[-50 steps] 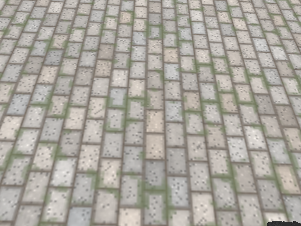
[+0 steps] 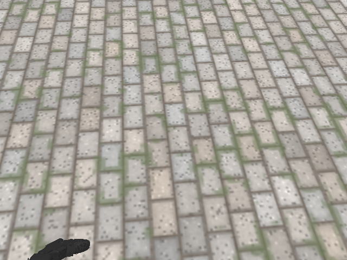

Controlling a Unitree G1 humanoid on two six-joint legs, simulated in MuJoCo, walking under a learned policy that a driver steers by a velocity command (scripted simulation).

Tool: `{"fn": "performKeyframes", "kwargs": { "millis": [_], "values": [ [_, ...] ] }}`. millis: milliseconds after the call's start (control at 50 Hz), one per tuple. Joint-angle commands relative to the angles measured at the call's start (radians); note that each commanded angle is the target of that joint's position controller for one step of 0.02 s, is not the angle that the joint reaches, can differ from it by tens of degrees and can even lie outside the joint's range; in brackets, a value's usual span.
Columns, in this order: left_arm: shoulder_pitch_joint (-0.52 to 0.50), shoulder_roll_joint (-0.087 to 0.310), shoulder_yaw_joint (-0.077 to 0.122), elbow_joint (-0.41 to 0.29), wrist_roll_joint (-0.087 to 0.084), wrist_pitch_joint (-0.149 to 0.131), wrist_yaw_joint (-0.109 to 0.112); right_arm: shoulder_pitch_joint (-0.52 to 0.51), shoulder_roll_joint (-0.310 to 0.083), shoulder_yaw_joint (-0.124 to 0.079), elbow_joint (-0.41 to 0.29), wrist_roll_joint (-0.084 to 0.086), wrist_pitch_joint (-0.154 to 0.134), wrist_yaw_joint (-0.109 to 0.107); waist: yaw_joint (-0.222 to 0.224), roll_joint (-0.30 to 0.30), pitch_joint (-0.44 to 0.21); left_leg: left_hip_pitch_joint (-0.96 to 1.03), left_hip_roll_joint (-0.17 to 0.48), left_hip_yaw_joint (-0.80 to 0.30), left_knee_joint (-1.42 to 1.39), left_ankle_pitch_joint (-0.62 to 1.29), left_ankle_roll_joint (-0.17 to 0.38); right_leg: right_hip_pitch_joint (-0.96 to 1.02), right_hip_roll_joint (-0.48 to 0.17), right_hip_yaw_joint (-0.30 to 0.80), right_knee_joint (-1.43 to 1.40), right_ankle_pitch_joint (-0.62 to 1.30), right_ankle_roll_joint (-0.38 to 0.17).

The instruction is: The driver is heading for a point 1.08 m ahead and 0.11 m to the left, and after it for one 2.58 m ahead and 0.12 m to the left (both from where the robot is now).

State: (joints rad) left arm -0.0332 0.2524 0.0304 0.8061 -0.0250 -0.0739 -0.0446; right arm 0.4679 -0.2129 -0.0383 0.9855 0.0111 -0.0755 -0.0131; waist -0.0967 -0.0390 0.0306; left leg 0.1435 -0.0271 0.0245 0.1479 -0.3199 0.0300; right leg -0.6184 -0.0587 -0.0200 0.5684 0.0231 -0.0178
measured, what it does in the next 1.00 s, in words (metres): walks ahead: right foot, then left foot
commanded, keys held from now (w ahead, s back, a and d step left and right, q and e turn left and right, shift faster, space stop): w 0.78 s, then no key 0.22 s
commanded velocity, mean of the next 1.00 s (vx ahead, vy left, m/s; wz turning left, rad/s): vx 0.45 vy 0.00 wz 0.00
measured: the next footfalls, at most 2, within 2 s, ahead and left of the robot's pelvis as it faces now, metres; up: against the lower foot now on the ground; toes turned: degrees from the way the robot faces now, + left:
right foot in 0.10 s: +0.25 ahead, -0.13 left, +0.00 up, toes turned -2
left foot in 0.64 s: +0.55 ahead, +0.11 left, +0.00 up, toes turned +2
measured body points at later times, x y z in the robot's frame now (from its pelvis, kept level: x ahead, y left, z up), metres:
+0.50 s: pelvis +0.28 -0.03 +0.01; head +0.31 -0.03 +0.46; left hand +0.27 +0.24 -0.13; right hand +0.48 -0.28 -0.09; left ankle +0.49 +0.14 -0.68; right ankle +0.21 -0.12 -0.74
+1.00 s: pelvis +0.56 +0.02 +0.01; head +0.59 +0.02 +0.46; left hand +0.73 +0.27 -0.11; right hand +0.58 -0.25 -0.13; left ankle +0.51 +0.11 -0.74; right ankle +0.73 -0.13 -0.69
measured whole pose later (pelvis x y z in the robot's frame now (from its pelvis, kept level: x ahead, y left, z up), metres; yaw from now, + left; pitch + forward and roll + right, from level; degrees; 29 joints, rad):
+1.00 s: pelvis +0.56 +0.02 +0.01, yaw +0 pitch +1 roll +2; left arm 0.08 0.27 0.05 0.87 0.00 -0.06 0.00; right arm 0.28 -0.25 -0.04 0.98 -0.01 -0.08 0.00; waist -0.06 -0.05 0.03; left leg -0.07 -0.07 0.06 0.25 -0.20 0.05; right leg -0.60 -0.09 0.03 0.62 0.03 0.01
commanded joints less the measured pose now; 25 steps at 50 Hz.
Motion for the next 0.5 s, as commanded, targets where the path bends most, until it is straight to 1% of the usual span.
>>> {"fn": "performKeyframes", "kwargs": {
  "millis": [20, 40, 60, 80, 100, 120, 140, 160, 180, 200, 220, 240, 260, 280, 320, 360, 420, 460, 500],
  "values": [
    [-0.109, 0.093, 0.021, -0.094, -0.002, -0.022, -0.01, 0.0, -0.19, -0.044, -0.021, 0.007, -0.002, -0.007, 0.058, 0.131, 0.087, -0.059, 0.282, -0.089, 0.013, 0.522, 0.125, 0.037, 0.021, -0.003, -0.052, -0.014, -0.042],
    [-0.062, 0.114, 0.031, -0.084, 0.0, -0.023, -0.009, -0.015, -0.203, -0.049, -0.024, 0.003, 0.002, -0.008, 0.088, 0.147, 0.044, -0.034, 0.284, -0.08, 0.076, 0.691, 0.113, 0.109, 0.045, -0.018, -0.046, -0.046, -0.06],
    [0.034, 0.141, 0.048, -0.059, 0.001, -0.021, -0.005, -0.029, -0.212, -0.053, -0.025, -0.002, 0.011, -0.008, 0.142, 0.165, -0.026, -0.029, 0.272, -0.062, 0.193, 0.875, 0.099, 0.236, 0.077, -0.042, -0.039, -0.073, -0.082],
    [0.205, 0.176, 0.071, -0.005, -0.001, -0.015, 0.004, -0.039, -0.201, -0.048, -0.029, -0.007, 0.02, -0.009, 0.223, 0.156, -0.125, -0.09, 0.228, -0.03, 0.391, 0.948, 0.072, 0.456, 0.098, -0.058, -0.043, -0.07, -0.11],
    [0.388, 0.233, 0.088, 0.035, 0.01, -0.009, 0.016, -0.027, -0.17, -0.033, -0.05, -0.021, 0.023, -0.01, 0.278, 0.066, -0.258, -0.332, 0.181, -0.013, 0.697, 0.667, 0.044, 0.782, -0.072, 0.141, -0.006, -0.114, -0.168],
    [0.451, 0.295, 0.097, 0.061, 0.018, -0.009, 0.009, 0.122, -0.005, 0.011, -0.052, -0.014, 0.002, 0.006, 0.185, -0.233, -0.427, -0.698, -0.029, -0.051, 1.074, -0.134, -0.02, 1.084, -0.324, 0.678, -0.161, -0.411, -0.347],
    [0.42, 0.195, 0.072, 0.062, 0.009, -0.011, 0.007, 0.043, -0.106, -0.01, -0.043, 0.015, -0.026, 0.012, 0.224, -0.162, -0.378, -0.809, -0.006, -0.179, 1.203, -0.232, 0.001, 1.028, -0.305, 0.799, -0.3, -0.55, -0.319],
    [0.319, 0.158, 0.06, 0.047, 0.009, -0.017, 0.011, -0.072, -0.173, -0.03, -0.085, 0.042, -0.043, 0.014, 0.204, -0.122, -0.195, -0.885, 0.048, -0.149, 1.225, -0.156, 0.019, 0.873, -0.278, 0.639, -0.321, -0.503, -0.27],
    [0.238, 0.137, 0.053, 0.031, 0.015, -0.023, 0.011, -0.132, -0.178, -0.03, -0.099, 0.039, -0.051, 0.007, 0.169, -0.019, -0.121, -0.843, 0.103, -0.129, 1.178, -0.057, 0.028, 0.711, -0.246, 0.516, -0.344, -0.383, -0.246],
    [0.191, 0.112, 0.046, 0.027, 0.027, -0.03, 0.007, -0.158, -0.174, -0.038, -0.101, 0.021, -0.048, -0.001, 0.135, 0.014, -0.067, -0.793, 0.139, -0.116, 1.117, 0.003, 0.025, 0.578, -0.209, 0.413, -0.365, -0.255, -0.231],
    [0.172, 0.092, 0.04, 0.029, 0.04, -0.037, 0.006, -0.133, -0.157, -0.04, -0.097, 0.011, -0.037, -0.004, 0.097, -0.009, -0.065, -0.722, 0.168, -0.128, 1.079, 0.039, 0.027, 0.5, -0.177, 0.344, -0.388, -0.194, -0.219],
    [0.17, 0.084, 0.038, 0.036, 0.038, -0.04, 0.003, -0.114, -0.132, -0.038, -0.092, 0.008, -0.024, -0.005, 0.08, -0.021, -0.063, -0.687, 0.176, -0.126, 1.047, 0.049, 0.023, 0.458, -0.163, 0.309, -0.413, -0.174, -0.221],
    [0.181, 0.088, 0.038, 0.045, 0.033, -0.042, 0.003, -0.11, -0.114, -0.036, -0.092, 0.007, -0.014, -0.006, 0.07, -0.023, -0.05, -0.68, 0.183, -0.118, 1.015, 0.049, 0.017, 0.426, -0.157, 0.276, -0.435, -0.158, -0.229],
    [0.195, 0.099, 0.039, 0.056, 0.029, -0.045, 0.006, -0.13, -0.108, -0.035, -0.101, 0.005, -0.005, -0.007, 0.067, -0.021, -0.028, -0.698, 0.192, -0.11, 0.977, 0.061, 0.007, 0.398, -0.156, 0.249, -0.455, -0.146, -0.234],
    [0.232, 0.132, 0.046, 0.071, 0.029, -0.045, 0.019, -0.217, -0.117, -0.036, -0.134, -0.005, 0.002, -0.01, 0.081, -0.005, 0.011, -0.775, 0.202, -0.101, 0.871, 0.15, -0.018, 0.395, -0.157, 0.217, -0.485, -0.124, -0.242],
    [0.27, 0.148, 0.048, 0.083, 0.026, -0.039, 0.032, -0.292, -0.118, -0.035, -0.157, -0.012, -0.002, -0.006, 0.101, 0.005, 0.024, -0.817, 0.197, -0.092, 0.739, 0.275, -0.032, 0.425, -0.141, 0.176, -0.49, -0.085, -0.226],
    [0.325, 0.162, 0.049, 0.1, 0.016, -0.032, 0.042, -0.404, -0.097, -0.023, -0.184, -0.007, -0.013, 0.007, 0.14, 0.005, 0.033, -0.768, 0.156, -0.051, 0.535, 0.427, -0.035, 0.439, -0.105, 0.101, -0.486, -0.045, -0.19],
    [0.375, 0.169, 0.049, 0.121, 0.01, -0.027, 0.044, -0.473, -0.093, -0.016, -0.202, 0.0, -0.017, 0.017, 0.166, 0.005, 0.041, -0.751, 0.136, -0.035, 0.46, 0.459, -0.037, 0.48, -0.113, 0.09, -0.476, -0.052, -0.185],
    [0.416, 0.169, 0.049, 0.141, 0.007, -0.016, 0.044, -0.529, -0.098, -0.011, -0.223, 0.005, -0.021, 0.029, 0.183, 0.003, 0.054, -0.774, 0.125, -0.036, 0.408, 0.437, -0.03, 0.56, -0.141, 0.093, -0.446, -0.037, -0.185]
  ]
}}
Keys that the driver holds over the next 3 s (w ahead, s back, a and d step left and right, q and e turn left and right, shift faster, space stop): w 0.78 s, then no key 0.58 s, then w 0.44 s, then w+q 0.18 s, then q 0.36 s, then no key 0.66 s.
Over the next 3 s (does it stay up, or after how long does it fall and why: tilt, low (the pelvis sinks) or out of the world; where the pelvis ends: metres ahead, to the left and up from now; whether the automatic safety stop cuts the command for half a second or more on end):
stays up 1.12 0.06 0.00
